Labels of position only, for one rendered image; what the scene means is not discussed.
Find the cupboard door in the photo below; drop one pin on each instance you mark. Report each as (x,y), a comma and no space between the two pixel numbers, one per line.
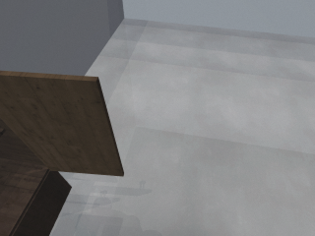
(62,119)

